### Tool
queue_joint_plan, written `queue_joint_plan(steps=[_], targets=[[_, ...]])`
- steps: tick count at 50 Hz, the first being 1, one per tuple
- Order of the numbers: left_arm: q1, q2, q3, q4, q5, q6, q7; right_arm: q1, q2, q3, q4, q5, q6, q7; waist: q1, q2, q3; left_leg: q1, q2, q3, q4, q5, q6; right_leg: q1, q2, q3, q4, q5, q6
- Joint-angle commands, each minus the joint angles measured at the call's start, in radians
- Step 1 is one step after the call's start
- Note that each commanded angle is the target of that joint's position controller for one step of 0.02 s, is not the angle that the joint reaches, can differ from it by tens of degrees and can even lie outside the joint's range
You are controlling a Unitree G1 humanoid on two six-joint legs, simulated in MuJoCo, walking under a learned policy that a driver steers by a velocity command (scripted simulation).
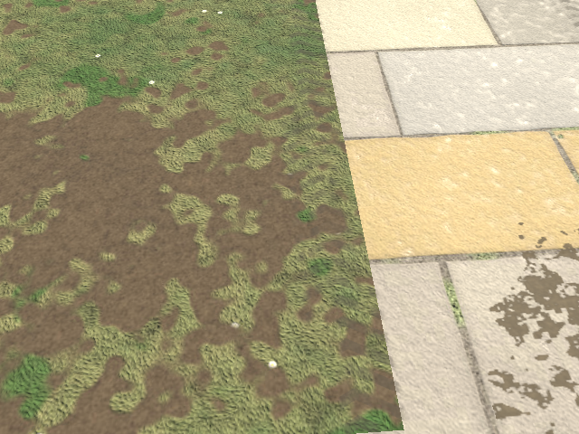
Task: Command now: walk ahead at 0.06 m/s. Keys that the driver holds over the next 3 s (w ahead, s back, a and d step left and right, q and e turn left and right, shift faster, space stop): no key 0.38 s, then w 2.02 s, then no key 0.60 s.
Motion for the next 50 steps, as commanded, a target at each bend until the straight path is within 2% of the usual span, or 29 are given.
queue_joint_plan(steps=[1,3,4,5,6,7,8,11,13,19,20,21,23,25,26,27,29,31,32,33,34,35,36,37,38,40,43,46,50], targets=[[0.171,0.063,0.018,0.024,0.005,0.027,0.004,-0.076,-0.142,-0.029,-0.066,0.02,0.004,-0.021,0.064,0.132,-0.093,-0.149,0.263,-0.236,-0.211,-0.366,0.127,0.274,0.02,-0.048,-0.137,0.125,-0.013],[0.161,0.057,0.02,0.033,0.019,0.029,-0.001,-0.058,-0.11,-0.019,-0.054,0.032,0.014,-0.028,0.07,0.107,-0.043,-0.196,0.234,-0.236,-0.203,-0.519,0.066,0.315,0.031,-0.064,-0.23,0.132,-0.042],[0.161,0.056,0.018,0.032,0.027,0.028,-0.002,-0.027,-0.091,-0.012,-0.039,0.034,0.016,-0.028,0.068,0.078,-0.012,-0.198,0.211,-0.228,-0.181,-0.563,0.023,0.311,0.006,-0.034,-0.316,0.138,-0.064],[0.152,0.095,0.024,0.029,0.026,0.025,0.001,-0.001,-0.098,-0.016,-0.03,0.038,0.02,-0.031,0.043,0.028,0.036,-0.179,0.169,-0.189,-0.128,-0.524,-0.012,0.245,-0.036,0.018,-0.4,0.061,-0.091],[0.123,0.137,0.037,0.047,0.012,0.017,-0.001,0.043,-0.094,-0.023,-0.025,0.038,0.026,-0.037,-0.01,-0.103,0.063,-0.064,0.1,-0.099,-0.077,-0.41,-0.033,0.083,-0.024,0.034,-0.445,-0.124,-0.11],[0.097,0.097,0.031,0.045,0.008,0.004,-0.003,0.044,-0.092,-0.022,-0.015,0.025,0.03,-0.044,-0.009,-0.134,0.062,0.043,0.092,-0.085,-0.016,-0.32,-0.045,0.006,-0.016,0.04,-0.504,-0.199,-0.106],[0.076,0.078,0.027,0.048,0.01,-0.008,-0.005,0.057,-0.085,-0.023,-0.008,0.022,0.033,-0.046,-0.023,-0.145,0.05,0.095,0.089,-0.075,0.014,-0.261,-0.043,-0.014,-0.018,0.044,-0.528,-0.196,-0.091],[0.057,0.067,0.031,0.048,0.0,-0.031,-0.008,0.077,-0.074,-0.022,0.019,0.014,0.038,-0.048,-0.023,-0.063,0.023,0.116,0.102,-0.078,0.022,-0.201,-0.029,0.037,-0.004,0.027,-0.49,-0.065,-0.071],[0.092,0.062,0.031,0.061,-0.004,-0.035,-0.008,0.063,-0.071,-0.021,0.027,0.021,0.035,-0.044,-0.003,-0.009,0.012,0.089,0.108,-0.086,0.014,-0.188,-0.022,0.099,0.009,0.007,-0.455,0.032,-0.072],[0.132,0.059,0.028,0.081,-0.005,-0.03,-0.012,0.062,-0.061,-0.019,0.051,0.03,0.031,-0.038,0.013,0.028,-0.04,0.128,0.112,-0.084,0.052,-0.012,-0.023,0.182,0.022,-0.019,-0.397,0.234,-0.077],[0.156,0.056,0.029,0.093,-0.007,-0.027,-0.013,0.081,-0.055,-0.017,0.066,0.032,0.034,-0.038,0.016,0.026,-0.062,0.136,0.097,-0.068,0.064,-0.101,-0.019,0.196,0.03,-0.028,-0.4,0.146,-0.084],[0.165,0.073,0.035,0.097,-0.013,-0.023,-0.013,0.09,-0.064,-0.022,0.073,0.039,0.037,-0.039,0.017,0.014,-0.042,0.112,0.076,-0.05,0.089,-0.264,-0.011,0.182,0.036,-0.024,-0.402,-0.002,-0.105],[0.173,0.095,0.045,0.087,-0.024,-0.027,-0.013,0.073,-0.074,-0.028,0.066,0.047,0.029,-0.038,0.027,-0.006,0.055,-0.012,0.073,-0.059,0.116,-0.505,0.008,0.145,-0.009,0.052,-0.444,-0.26,-0.164],[0.229,0.122,0.055,0.092,-0.035,-0.052,-0.017,0.017,-0.045,-0.022,0.039,0.054,-0.003,-0.029,0.053,-0.07,0.108,-0.156,0.071,-0.04,0.228,-0.44,0.011,0.22,-0.129,0.227,-0.533,-0.325,-0.236],[0.242,0.148,0.064,0.096,-0.036,-0.063,-0.02,-0.004,-0.027,-0.018,0.026,0.055,-0.02,-0.021,0.054,-0.124,0.118,-0.218,0.068,-0.019,0.303,-0.353,0.013,0.278,-0.213,0.342,-0.577,-0.291,-0.278],[0.235,0.15,0.066,0.094,-0.033,-0.072,-0.023,-0.025,-0.03,-0.019,0.015,0.054,-0.034,-0.013,0.051,-0.129,0.126,-0.256,0.089,-0.033,0.335,-0.325,0.021,0.308,-0.262,0.397,-0.578,-0.191,-0.3],[0.202,0.133,0.064,0.081,-0.03,-0.08,-0.03,-0.017,-0.044,-0.025,0.012,0.059,-0.049,-0.001,0.022,-0.105,0.095,-0.227,0.107,-0.039,0.309,-0.354,0.033,0.339,-0.261,0.346,-0.54,0.014,-0.28],[0.114,0.135,0.063,0.051,-0.04,-0.069,-0.037,0.101,-0.053,-0.038,0.062,0.066,-0.049,0.002,-0.052,-0.082,0.061,0.067,0.076,-0.004,0.135,-0.266,0.037,0.188,-0.167,0.191,-0.487,0.063,-0.208],[0.062,0.136,0.062,0.029,-0.038,-0.068,-0.038,0.212,-0.083,-0.056,0.106,0.059,-0.043,-0.001,-0.099,-0.048,0.033,0.255,0.077,-0.042,0.106,-0.211,0.038,0.069,-0.093,0.1,-0.389,0.168,-0.165],[0.009,0.092,0.05,-0.004,-0.037,-0.075,-0.038,0.361,-0.166,-0.085,0.141,0.057,-0.039,-0.008,-0.152,0.144,0.007,0.424,0.234,-0.311,-0.044,-0.289,0.104,-0.105,0.038,-0.065,-0.068,0.241,-0.092],[0.017,0.033,0.034,-0.028,-0.031,-0.094,-0.038,0.462,-0.239,-0.098,0.15,0.052,-0.042,-0.001,-0.168,0.358,-0.045,0.573,0.442,-0.707,-0.19,-0.25,0.222,-0.313,0.129,-0.087,0.241,-0.065,-0.059],[0.01,0.074,0.045,-0.028,-0.039,-0.106,-0.043,0.384,-0.156,-0.068,0.132,0.035,-0.051,-0.002,-0.11,0.216,-0.009,0.546,0.476,-0.723,-0.176,-0.218,0.22,-0.409,0.072,0.015,0.419,-0.121,-0.082],[0.014,0.086,0.047,-0.024,-0.049,-0.112,-0.052,0.303,-0.105,-0.052,0.104,0.034,-0.058,0.0,-0.07,0.135,0.024,0.501,0.443,-0.601,-0.166,-0.156,0.182,-0.432,0.028,0.035,0.464,-0.03,-0.109],[0.014,0.084,0.049,-0.018,-0.046,-0.113,-0.053,0.246,-0.099,-0.046,0.084,0.034,-0.06,0.007,-0.041,0.08,0.025,0.464,0.402,-0.492,-0.178,-0.106,0.148,-0.419,-0.012,0.021,0.438,0.066,-0.122],[-0.004,0.097,0.059,-0.02,-0.037,-0.112,-0.051,0.219,-0.088,-0.038,0.075,0.036,-0.057,0.012,-0.026,0.056,0.037,0.434,0.369,-0.406,-0.189,-0.006,0.121,-0.405,-0.037,0.004,0.389,0.132,-0.124],[-0.012,0.084,0.065,-0.022,-0.033,-0.099,-0.056,0.245,-0.059,-0.025,0.084,0.029,-0.042,0.011,-0.014,0.087,0.025,0.392,0.308,-0.279,-0.203,0.134,0.085,-0.34,-0.052,-0.033,0.324,0.19,-0.112],[-0.112,0.053,0.055,-0.064,-0.026,-0.081,-0.058,0.286,-0.097,-0.026,0.09,0.024,-0.032,-0.006,-0.021,0.085,0.054,0.355,0.293,-0.215,-0.238,0.229,0.093,-0.365,-0.051,-0.068,0.2,0.266,-0.076],[-0.265,0.038,0.038,-0.124,-0.025,-0.084,-0.063,0.283,-0.12,-0.028,0.076,0.022,-0.026,-0.022,-0.047,0.089,0.09,0.28,0.263,-0.159,-0.274,0.213,0.078,-0.299,-0.022,-0.097,-0.048,0.388,-0.06],[-0.378,0.057,0.029,-0.167,-0.036,-0.086,-0.081,0.344,-0.133,-0.037,0.095,0.037,-0.029,-0.024,-0.069,0.103,0.119,0.325,0.289,-0.138,-0.292,0.172,0.081,-0.24,0.008,-0.112,-0.213,0.451,-0.074]])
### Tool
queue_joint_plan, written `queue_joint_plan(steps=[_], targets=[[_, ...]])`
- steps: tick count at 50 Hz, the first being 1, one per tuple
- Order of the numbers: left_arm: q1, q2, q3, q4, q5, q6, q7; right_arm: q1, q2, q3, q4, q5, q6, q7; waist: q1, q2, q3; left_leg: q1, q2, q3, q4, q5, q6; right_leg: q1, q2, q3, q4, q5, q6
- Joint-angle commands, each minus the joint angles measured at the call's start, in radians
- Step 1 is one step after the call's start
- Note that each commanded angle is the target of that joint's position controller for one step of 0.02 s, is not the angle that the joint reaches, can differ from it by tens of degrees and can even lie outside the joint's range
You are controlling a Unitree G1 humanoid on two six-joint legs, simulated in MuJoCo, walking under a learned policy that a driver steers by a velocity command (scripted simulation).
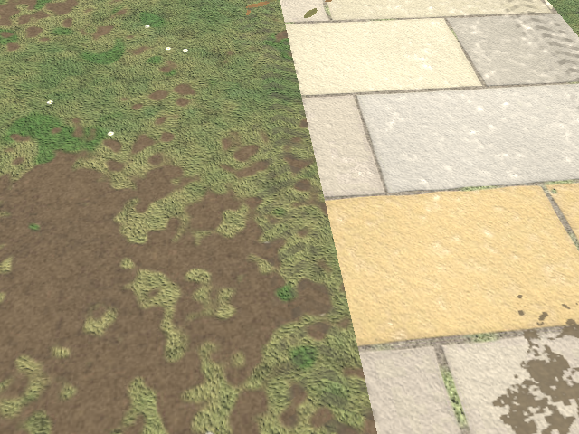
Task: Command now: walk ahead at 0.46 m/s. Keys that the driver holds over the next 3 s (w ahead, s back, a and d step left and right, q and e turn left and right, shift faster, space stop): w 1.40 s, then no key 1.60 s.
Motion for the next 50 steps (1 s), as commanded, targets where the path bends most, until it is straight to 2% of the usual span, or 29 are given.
queue_joint_plan(steps=[1,3,5,6,7,8,9,10,11,12,13,15,17,22,26,30,33,34,35,36,37,38,39,40,41,42,44,47,50], targets=[[-0.178,0.034,-0.009,-0.107,-0.007,-0.017,-0.017,0.059,-0.168,-0.035,-0.014,0.011,-0.006,-0.007,0.006,0.108,0.154,-0.076,0.273,-0.109,-0.055,0.42,0.116,-0.01,0.031,-0.024,-0.106,0.04,-0.017],[-0.19,0.052,-0.006,-0.124,-0.007,-0.024,-0.028,0.05,-0.176,-0.043,-0.013,0.011,-0.001,-0.008,0.029,0.111,0.14,-0.002,0.297,-0.096,-0.002,0.535,0.106,0.013,0.042,-0.024,-0.146,-0.002,-0.047],[-0.104,0.097,0.014,-0.111,-0.004,-0.028,-0.03,0.023,-0.202,-0.054,-0.023,0.006,0.006,-0.009,0.091,0.148,0.051,0.046,0.303,-0.081,0.128,0.863,0.086,0.168,0.094,-0.054,-0.147,-0.067,-0.08],[0.026,0.135,0.034,-0.076,-0.004,-0.028,-0.025,0.004,-0.207,-0.056,-0.028,0.001,0.014,-0.008,0.162,0.166,-0.031,0.035,0.282,-0.06,0.28,1.014,0.071,0.333,0.129,-0.074,-0.151,-0.084,-0.106],[0.22,0.18,0.057,-0.019,-0.004,-0.023,-0.016,-0.027,-0.2,-0.052,-0.045,-0.004,0.018,-0.005,0.25,0.164,-0.138,-0.106,0.242,-0.043,0.506,0.977,0.042,0.614,0.098,-0.031,-0.144,-0.062,-0.143],[0.402,0.259,0.076,0.019,0.018,-0.015,-0.004,0.002,-0.143,-0.034,-0.07,-0.015,0.012,0.001,0.266,-0.001,-0.297,-0.411,0.141,-0.004,0.869,0.557,0.006,0.964,-0.137,0.28,-0.145,-0.157,-0.228],[0.418,0.256,0.064,0.03,0.033,-0.016,-0.013,0.114,-0.017,0.0,-0.055,0.004,-0.015,0.015,0.192,-0.23,-0.439,-0.692,-0.026,-0.126,1.155,-0.259,-0.024,1.162,-0.328,0.766,-0.321,-0.334,-0.36],[0.352,0.17,0.043,0.028,0.018,-0.019,-0.015,0.014,-0.129,-0.028,-0.069,0.032,-0.039,0.02,0.206,-0.138,-0.312,-0.793,0.037,-0.2,1.251,-0.24,0.002,1.055,-0.275,0.732,-0.386,-0.397,-0.299],[0.243,0.13,0.029,0.008,0.01,-0.023,-0.015,-0.086,-0.174,-0.041,-0.105,0.049,-0.051,0.017,0.174,-0.09,-0.151,-0.824,0.089,-0.153,1.232,-0.139,0.015,0.871,-0.243,0.552,-0.415,-0.321,-0.25],[0.16,0.107,0.019,-0.007,0.015,-0.029,-0.021,-0.134,-0.173,-0.045,-0.116,0.044,-0.052,0.005,0.133,0.016,-0.087,-0.766,0.14,-0.131,1.18,-0.045,0.015,0.7,-0.208,0.432,-0.448,-0.202,-0.224],[0.123,0.075,0.009,-0.007,0.026,-0.035,-0.029,-0.146,-0.165,-0.057,-0.117,0.029,-0.041,-0.004,0.096,0.037,-0.044,-0.713,0.172,-0.123,1.129,0.007,0.017,0.579,-0.163,0.341,-0.48,-0.137,-0.201],[0.134,0.062,0.004,0.015,0.032,-0.039,-0.034,-0.079,-0.11,-0.055,-0.109,0.023,-0.013,-0.007,0.051,-0.018,-0.036,-0.629,0.204,-0.127,1.066,0.032,0.012,0.475,-0.13,0.258,-0.528,-0.105,-0.21],[0.169,0.089,0.007,0.038,0.031,-0.04,-0.024,-0.114,-0.109,-0.061,-0.127,0.022,0.002,-0.012,0.042,-0.024,0.004,-0.659,0.218,-0.11,0.994,0.06,-0.005,0.423,-0.115,0.203,-0.566,-0.102,-0.218],[0.278,0.139,0.014,0.063,0.029,-0.028,0.013,-0.329,-0.125,-0.068,-0.202,0.003,0.001,-0.008,0.093,-0.007,0.048,-0.811,0.219,-0.093,0.697,0.318,-0.042,0.497,-0.105,0.147,-0.588,-0.047,-0.196],[0.358,0.153,0.016,0.087,0.015,-0.022,0.02,-0.472,-0.107,-0.056,-0.24,0.012,-0.007,0.007,0.141,-0.011,0.065,-0.775,0.172,-0.052,0.49,0.418,-0.044,0.563,-0.094,0.099,-0.58,-0.05,-0.169],[0.419,0.161,0.023,0.119,0.01,-0.004,0.024,-0.573,-0.112,-0.047,-0.285,0.021,-0.016,0.032,0.167,-0.016,0.093,-0.805,0.153,-0.049,0.393,0.341,-0.028,0.7,-0.148,0.104,-0.517,-0.03,-0.166],[0.398,0.183,0.033,0.12,0.008,0.01,0.028,-0.535,-0.146,-0.056,-0.293,0.024,-0.027,0.046,0.122,-0.044,0.063,-0.7,0.121,-0.029,0.346,0.228,0.01,0.754,-0.179,0.109,-0.431,0.126,-0.142],[0.372,0.19,0.035,0.113,0.008,0.015,0.028,-0.458,-0.173,-0.069,-0.274,0.023,-0.03,0.045,0.073,-0.056,0.014,-0.574,0.086,0.001,0.33,0.209,0.028,0.748,-0.161,0.087,-0.344,0.3,-0.127],[0.355,0.169,0.027,0.106,0.012,0.019,0.028,-0.29,-0.218,-0.095,-0.22,0.021,-0.03,0.04,-0.005,-0.043,-0.085,-0.35,0.058,0.021,0.323,0.223,0.058,0.697,-0.107,0.045,-0.157,0.418,-0.101],[0.356,0.135,0.01,0.079,0.027,0.018,0.027,-0.088,-0.299,-0.119,-0.175,0.008,-0.03,0.03,-0.071,0.049,-0.241,-0.025,0.225,-0.167,0.35,0.238,0.126,0.489,-0.044,-0.006,0.158,0.212,-0.063],[0.482,-0.006,-0.03,0.075,0.025,-0.007,0.013,-0.006,-0.374,-0.134,-0.148,0.002,-0.023,0.035,-0.006,0.326,-0.381,0.33,0.454,-0.654,0.238,0.062,0.291,0.074,0.147,-0.002,0.518,-0.447,0.004],[0.432,0.088,-0.01,0.087,0.0,-0.033,0.01,-0.017,-0.273,-0.105,-0.153,0.007,-0.023,0.035,-0.035,0.26,-0.384,0.327,0.446,-0.765,0.147,-0.032,0.274,-0.047,0.119,0.144,0.656,-0.585,-0.014],[0.331,0.153,0.007,0.054,-0.021,-0.047,0.008,-0.115,-0.225,-0.09,-0.172,0.011,-0.026,0.032,-0.022,0.21,-0.231,0.198,0.412,-0.606,0.137,0.015,0.221,-0.116,0.064,0.131,0.677,-0.511,-0.033],[0.272,0.156,0.008,0.039,-0.019,-0.05,0.016,-0.206,-0.196,-0.079,-0.195,0.007,-0.027,0.031,0.01,0.118,-0.152,0.043,0.376,-0.476,0.116,0.12,0.194,-0.08,0.007,0.101,0.636,-0.413,-0.035],[0.244,0.148,0.016,0.035,-0.002,-0.044,0.023,-0.26,-0.167,-0.07,-0.201,-0.002,-0.028,0.036,0.04,0.078,-0.087,-0.094,0.338,-0.388,0.084,0.206,0.179,-0.034,-0.024,0.09,0.57,-0.353,-0.03],[0.264,0.132,0.02,0.038,0.005,-0.029,0.025,-0.277,-0.142,-0.061,-0.197,-0.011,-0.031,0.039,0.077,0.096,-0.071,-0.172,0.308,-0.327,0.054,0.242,0.166,0.031,-0.052,0.097,0.527,-0.314,-0.031],[0.295,0.087,0.018,0.044,0.006,-0.005,0.027,-0.255,-0.144,-0.062,-0.176,-0.007,-0.034,0.042,0.101,0.105,-0.047,-0.24,0.286,-0.266,0.005,0.277,0.174,0.075,-0.062,0.086,0.466,-0.288,-0.023],[0.209,0.088,0.022,0.012,0.016,0.01,0.031,-0.207,-0.19,-0.072,-0.154,-0.005,-0.034,0.025,0.096,0.082,0.004,-0.251,0.286,-0.21,-0.038,0.335,0.183,-0.009,-0.073,0.076,0.336,-0.182,0.004],[0.107,0.08,0.022,-0.021,0.02,0.008,0.025,-0.164,-0.193,-0.071,-0.139,-0.001,-0.024,0.009,0.073,0.085,0.025,-0.225,0.262,-0.152,-0.051,0.352,0.158,-0.047,-0.063,0.064,0.164,-0.024,0.019]])
Over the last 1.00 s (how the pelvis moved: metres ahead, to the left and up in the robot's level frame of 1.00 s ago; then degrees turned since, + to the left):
0.26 0.00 0.01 1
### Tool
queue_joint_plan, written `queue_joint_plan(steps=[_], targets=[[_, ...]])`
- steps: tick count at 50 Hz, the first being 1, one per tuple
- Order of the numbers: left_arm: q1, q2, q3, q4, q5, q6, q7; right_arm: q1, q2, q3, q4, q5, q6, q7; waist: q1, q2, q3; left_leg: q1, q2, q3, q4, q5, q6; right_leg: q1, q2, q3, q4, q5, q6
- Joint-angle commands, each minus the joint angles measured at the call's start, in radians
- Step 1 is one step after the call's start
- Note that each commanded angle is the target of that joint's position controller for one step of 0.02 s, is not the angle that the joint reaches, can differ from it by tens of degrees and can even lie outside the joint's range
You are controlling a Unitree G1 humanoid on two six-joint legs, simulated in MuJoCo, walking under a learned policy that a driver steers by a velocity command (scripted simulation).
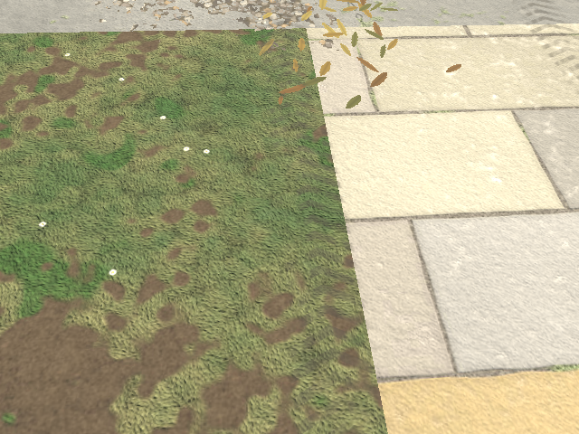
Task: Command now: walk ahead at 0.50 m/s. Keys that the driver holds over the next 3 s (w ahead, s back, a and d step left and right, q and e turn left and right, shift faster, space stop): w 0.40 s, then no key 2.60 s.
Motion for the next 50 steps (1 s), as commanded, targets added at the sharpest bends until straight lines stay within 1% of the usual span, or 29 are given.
queue_joint_plan(steps=[1,4,9,11,12,13,14,15,16,17,18,19,21,23,26,29,33,35,36,37,38,39,40,41,42,44,46,48,50], targets=[[-0.04,0.028,0.006,-0.054,0.003,-0.005,-0.005,-0.016,-0.152,-0.026,-0.051,0.006,-0.009,-0.017,0.025,0.1,0.041,-0.005,0.259,-0.156,-0.138,0.212,0.134,-0.033,-0.004,-0.002,-0.158,0.164,0.012],[-0.144,0.017,-0.003,-0.081,-0.004,-0.01,-0.015,0.038,-0.16,-0.026,-0.03,0.013,-0.006,-0.021,-0.01,0.101,0.066,0.027,0.251,-0.125,-0.142,0.18,0.119,-0.001,0.028,-0.033,-0.297,0.235,0.01],[-0.253,0.027,-0.01,-0.131,-0.013,-0.023,-0.045,0.102,-0.172,-0.035,0.01,0.019,0.017,-0.027,-0.03,0.109,0.103,0.193,0.32,-0.134,-0.069,0.226,0.112,-0.035,0.049,-0.035,-0.406,0.14,-0.021],[-0.219,0.05,-0.003,-0.131,-0.014,-0.029,-0.054,0.084,-0.186,-0.042,0.01,0.021,0.026,-0.031,0.003,0.127,0.078,0.227,0.336,-0.131,-0.009,0.351,0.094,0.045,0.072,-0.05,-0.434,0.068,-0.047],[-0.157,0.073,0.009,-0.117,-0.013,-0.031,-0.053,0.062,-0.196,-0.045,0.005,0.022,0.029,-0.032,0.042,0.143,0.036,0.226,0.327,-0.119,0.059,0.514,0.082,0.152,0.104,-0.077,-0.44,0.041,-0.063],[-0.022,0.107,0.03,-0.076,-0.009,-0.031,-0.05,0.038,-0.188,-0.042,-0.001,0.021,0.035,-0.032,0.113,0.141,-0.041,0.195,0.287,-0.084,0.209,0.657,0.061,0.337,0.139,-0.105,-0.456,0.051,-0.088],[0.17,0.165,0.054,-0.022,-0.003,-0.031,-0.041,0.03,-0.16,-0.029,-0.017,0.013,0.036,-0.032,0.186,0.105,-0.169,0.038,0.233,-0.047,0.451,0.571,0.028,0.637,0.075,-0.033,-0.417,0.081,-0.134],[0.316,0.263,0.079,0.006,0.015,-0.025,-0.035,0.14,-0.056,0.003,-0.031,0.007,0.019,-0.021,0.166,-0.113,-0.335,-0.383,0.079,-0.004,0.866,0.158,-0.047,1.062,-0.192,0.401,-0.449,-0.052,-0.287],[0.325,0.206,0.057,0.012,0.004,-0.02,-0.036,0.131,-0.056,0.007,-0.017,0.016,-0.008,-0.014,0.167,-0.196,-0.409,-0.541,0.01,-0.144,1.05,-0.404,-0.047,1.119,-0.269,0.699,-0.62,-0.141,-0.323],[0.243,0.152,0.038,0.001,-0.004,-0.022,-0.036,0.042,-0.144,-0.017,-0.044,0.044,-0.026,-0.009,0.159,-0.143,-0.269,-0.64,0.077,-0.183,1.127,-0.372,-0.025,1.005,-0.234,0.58,-0.638,-0.191,-0.269],[0.151,0.114,0.026,-0.024,-0.002,-0.022,-0.035,-0.035,-0.159,-0.02,-0.067,0.053,-0.032,-0.012,0.133,-0.077,-0.158,-0.644,0.134,-0.147,1.101,-0.282,-0.011,0.843,-0.199,0.434,-0.659,-0.142,-0.234],[0.082,0.082,0.015,-0.032,0.008,-0.025,-0.04,-0.072,-0.152,-0.025,-0.072,0.04,-0.027,-0.02,0.099,-0.011,-0.076,-0.601,0.174,-0.128,1.031,-0.202,-0.012,0.679,-0.158,0.328,-0.699,-0.069,-0.216],[0.03,0.045,0.003,-0.03,0.022,-0.033,-0.047,-0.032,-0.116,-0.032,-0.06,0.025,0.004,-0.031,0.035,-0.04,-0.027,-0.47,0.213,-0.133,0.938,-0.135,-0.017,0.505,-0.102,0.206,-0.754,0.075,-0.194],[0.054,0.064,0.005,-0.008,0.026,-0.038,-0.042,0.001,-0.085,-0.031,-0.051,0.018,0.023,-0.039,0.007,-0.027,-0.013,-0.425,0.202,-0.113,0.885,-0.124,-0.041,0.444,-0.088,0.11,-0.754,0.383,-0.21],[0.074,0.089,0.006,0.013,0.029,-0.031,-0.019,-0.075,-0.079,-0.03,-0.082,0.001,0.029,-0.041,0.004,-0.02,-0.01,-0.447,0.189,-0.094,0.697,0.01,-0.074,0.446,-0.059,0.003,-0.734,0.619,-0.199],[0.102,0.1,0.004,0.029,0.023,-0.017,-0.006,-0.18,-0.055,-0.016,-0.104,0.002,0.03,-0.032,0.043,-0.028,-0.026,-0.363,0.151,-0.063,0.465,0.179,-0.072,0.457,-0.017,-0.062,-0.721,0.598,-0.163],[0.133,0.106,0.003,0.066,0.012,0.002,0.0,-0.249,-0.083,-0.015,-0.12,0.004,0.036,-0.023,0.068,-0.034,-0.029,-0.333,0.126,-0.078,0.338,0.181,-0.062,0.553,-0.057,-0.023,-0.669,0.525,-0.165],[0.119,0.106,0.005,0.076,0.003,0.012,0.004,-0.24,-0.103,-0.02,-0.12,-0.004,0.031,-0.019,0.049,-0.032,-0.033,-0.299,0.114,-0.077,0.275,0.139,-0.037,0.589,-0.069,0.004,-0.596,0.498,-0.149],[0.108,0.099,0.003,0.078,-0.004,0.016,0.006,-0.195,-0.115,-0.026,-0.102,-0.009,0.026,-0.019,0.019,-0.015,-0.047,-0.224,0.102,-0.068,0.193,0.209,-0.021,0.591,-0.045,0.002,-0.537,0.451,-0.121],[0.151,0.087,0.0,0.082,0.006,0.015,0.007,-0.151,-0.17,-0.041,-0.085,-0.018,0.022,-0.025,0.021,0.038,-0.086,-0.1,0.138,-0.104,0.165,0.519,0.002,0.568,0.016,-0.017,-0.455,0.386,-0.075],[0.226,0.054,-0.01,0.086,0.029,0.006,0.006,-0.12,-0.223,-0.049,-0.083,-0.027,0.023,-0.03,0.067,0.13,-0.171,0.108,0.25,-0.198,0.252,0.863,0.064,0.445,0.091,-0.05,-0.334,0.133,-0.03],[0.319,-0.023,-0.032,0.122,0.024,0.007,0.005,-0.088,-0.162,-0.032,-0.063,-0.025,0.036,-0.033,0.074,0.263,-0.259,0.24,0.376,-0.327,0.261,0.901,0.201,0.327,0.139,-0.06,-0.193,-0.223,0.021],[0.253,0.015,-0.026,0.114,0.012,0.024,0.007,-0.078,-0.093,-0.013,-0.056,-0.012,0.046,-0.028,0.038,0.259,-0.257,0.192,0.408,-0.4,0.2,0.75,0.239,0.295,0.144,-0.032,-0.104,-0.501,0.046],[0.181,0.051,-0.017,0.09,-0.004,0.043,0.011,-0.109,-0.091,-0.006,-0.058,-0.011,0.048,-0.024,0.034,0.229,-0.21,0.13,0.394,-0.412,0.152,0.529,0.223,0.246,0.127,-0.005,-0.049,-0.579,0.052],[0.147,0.059,-0.011,0.087,-0.006,0.063,0.02,-0.149,-0.114,-0.008,-0.066,-0.014,0.051,-0.026,0.04,0.186,-0.177,0.062,0.381,-0.413,0.112,0.338,0.197,0.233,0.106,0.01,-0.017,-0.555,0.058],[0.139,0.058,-0.004,0.095,0.004,0.094,0.032,-0.261,-0.139,-0.013,-0.093,-0.014,0.056,-0.036,0.077,0.17,-0.112,-0.111,0.344,-0.362,0.04,0.103,0.145,0.297,0.075,0.014,-0.076,-0.449,0.066],[0.169,0.021,-0.01,0.121,0.007,0.1,0.036,-0.321,-0.129,-0.012,-0.098,-0.016,0.069,-0.042,0.105,0.183,-0.088,-0.231,0.277,-0.273,0.015,-0.011,0.103,0.423,0.089,-0.025,-0.23,-0.306,0.06],[0.202,0.002,-0.012,0.152,0.017,0.098,0.03,-0.309,-0.116,-0.01,-0.08,-0.001,0.079,-0.045,0.12,0.175,-0.091,-0.273,0.225,-0.203,0.026,-0.148,0.065,0.537,0.122,-0.07,-0.394,-0.114,0.041],[0.174,0.042,-0.01,0.138,0.038,0.101,0.025,-0.251,-0.095,-0.005,-0.052,0.006,0.081,-0.043,0.091,0.116,-0.035,-0.292,0.179,-0.169,0.043,-0.332,-0.011,0.531,0.07,-0.023,-0.502,-0.105,0.0]])
Over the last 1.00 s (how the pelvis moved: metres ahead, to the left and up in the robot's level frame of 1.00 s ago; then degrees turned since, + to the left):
0.57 0.03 0.01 0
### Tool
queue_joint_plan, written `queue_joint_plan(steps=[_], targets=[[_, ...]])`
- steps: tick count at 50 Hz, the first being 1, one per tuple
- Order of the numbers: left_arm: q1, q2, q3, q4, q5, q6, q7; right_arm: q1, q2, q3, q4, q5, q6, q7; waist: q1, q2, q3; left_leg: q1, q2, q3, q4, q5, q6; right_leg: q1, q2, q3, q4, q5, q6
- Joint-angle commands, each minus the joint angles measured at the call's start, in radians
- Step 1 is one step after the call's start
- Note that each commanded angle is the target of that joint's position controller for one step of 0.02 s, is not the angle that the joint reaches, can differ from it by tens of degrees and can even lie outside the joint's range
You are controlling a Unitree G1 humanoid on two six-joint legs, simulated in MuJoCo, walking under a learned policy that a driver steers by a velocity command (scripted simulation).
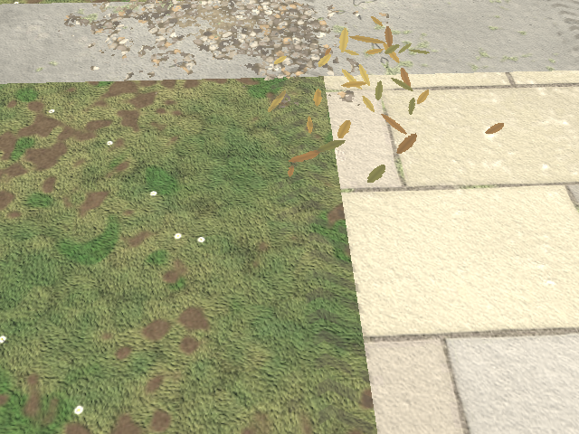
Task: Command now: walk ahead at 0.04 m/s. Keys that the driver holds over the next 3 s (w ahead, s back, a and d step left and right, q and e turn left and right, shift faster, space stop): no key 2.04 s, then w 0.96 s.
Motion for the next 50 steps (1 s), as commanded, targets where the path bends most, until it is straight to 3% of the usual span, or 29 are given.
queue_joint_plan(steps=[1,2,4,7,14,24,50], targets=[[0.099,0.124,0.019,0.003,0.007,0.006,0.001,-0.001,-0.122,-0.026,-0.036,0.003,-0.003,-0.005,-0.013,0.018,-0.008,0.004,0.082,-0.103,-0.179,-0.346,0.006,0.014,-0.036,0.022,-0.159,-0.083,-0.066],[0.077,0.109,0.016,0.006,0.0,-0.004,0.0,-0.013,-0.113,-0.023,-0.035,-0.004,-0.002,-0.01,-0.016,-0.032,0.021,0.106,0.057,-0.069,-0.134,-0.26,-0.011,-0.106,-0.033,0.037,-0.205,-0.206,-0.072],[0.04,0.085,0.01,0.007,0.002,-0.027,0.0,0.003,-0.107,-0.024,-0.02,-0.002,-0.005,-0.015,-0.033,-0.065,0.026,0.195,0.054,-0.059,-0.068,-0.113,-0.001,-0.148,-0.034,0.041,-0.247,-0.166,-0.043],[0.067,0.08,0.008,0.016,-0.003,-0.05,-0.003,0.023,-0.112,-0.027,0.004,-0.001,-0.007,-0.012,-0.023,-0.03,-0.001,0.202,0.059,-0.058,-0.041,0.03,0.015,-0.073,-0.025,0.029,-0.216,-0.018,-0.03],[0.117,0.07,0.001,0.033,-0.008,-0.043,-0.004,0.027,-0.113,-0.028,0.037,0.006,0.003,-0.008,-0.007,0.011,-0.025,0.217,0.061,-0.055,-0.015,0.147,0.01,0.002,-0.012,0.01,-0.176,0.145,-0.039],[0.132,0.054,-0.005,0.038,-0.008,-0.036,-0.006,0.036,-0.122,-0.027,0.078,0.009,0.017,-0.018,-0.01,0.018,-0.014,0.229,0.065,-0.058,-0.008,0.171,0.001,0.029,-0.003,-0.003,-0.174,0.22,-0.039],[0.194,0.03,-0.015,0.05,-0.007,-0.036,-0.002,0.067,-0.106,-0.019,0.138,0.009,0.023,-0.026,-0.016,0.02,0.032,0.217,0.063,-0.06,-0.039,0.081,-0.014,0.009,0.01,-0.012,-0.222,0.095,-0.039]])
Over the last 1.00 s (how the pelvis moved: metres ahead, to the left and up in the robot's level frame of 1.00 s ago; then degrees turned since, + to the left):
0.42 -0.05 -0.02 -1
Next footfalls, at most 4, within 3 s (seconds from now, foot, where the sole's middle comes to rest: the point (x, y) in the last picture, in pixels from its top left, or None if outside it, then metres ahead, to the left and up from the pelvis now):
2.84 right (349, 405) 0.56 -0.10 -0.77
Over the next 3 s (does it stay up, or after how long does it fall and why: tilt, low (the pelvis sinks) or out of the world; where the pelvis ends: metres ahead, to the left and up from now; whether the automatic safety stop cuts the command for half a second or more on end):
stays up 0.46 -0.02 0.01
